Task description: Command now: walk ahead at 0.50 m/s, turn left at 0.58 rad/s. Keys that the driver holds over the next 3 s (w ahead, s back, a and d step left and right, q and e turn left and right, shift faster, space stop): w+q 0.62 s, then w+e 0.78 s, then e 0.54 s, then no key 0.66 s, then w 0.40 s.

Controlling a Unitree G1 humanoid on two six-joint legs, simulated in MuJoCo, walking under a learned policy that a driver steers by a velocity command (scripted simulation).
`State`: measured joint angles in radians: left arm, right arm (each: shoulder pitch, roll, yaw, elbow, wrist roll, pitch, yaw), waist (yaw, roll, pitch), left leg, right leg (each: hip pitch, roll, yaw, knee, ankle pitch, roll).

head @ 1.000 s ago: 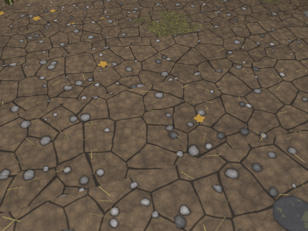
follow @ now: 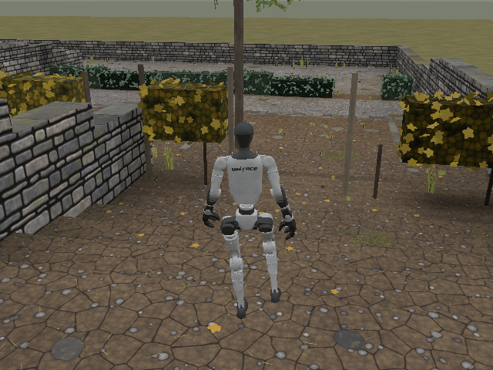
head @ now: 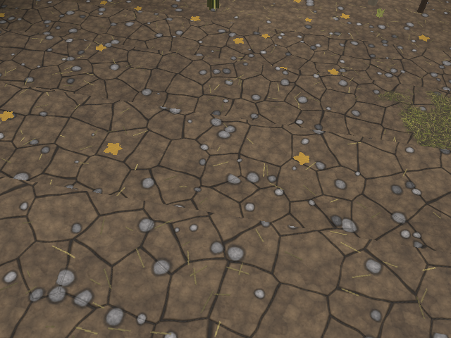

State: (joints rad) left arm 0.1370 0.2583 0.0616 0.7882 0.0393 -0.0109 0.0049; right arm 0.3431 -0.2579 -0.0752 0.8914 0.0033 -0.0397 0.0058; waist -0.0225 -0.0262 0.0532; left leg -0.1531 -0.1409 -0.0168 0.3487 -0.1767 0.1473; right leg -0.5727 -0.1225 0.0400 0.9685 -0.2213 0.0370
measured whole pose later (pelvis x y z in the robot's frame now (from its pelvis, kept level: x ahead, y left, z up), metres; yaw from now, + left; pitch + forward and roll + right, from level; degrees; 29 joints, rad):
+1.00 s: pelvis +0.54 -0.04 -0.19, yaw +17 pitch +1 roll -1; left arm 0.53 0.21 0.03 0.94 0.00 -0.04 -0.01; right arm -0.03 -0.19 0.02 0.74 -0.04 -0.08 0.02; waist 0.10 -0.01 0.02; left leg -0.39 -0.01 0.04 0.53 -0.15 0.06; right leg -0.10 0.04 0.03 0.57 -0.43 -0.04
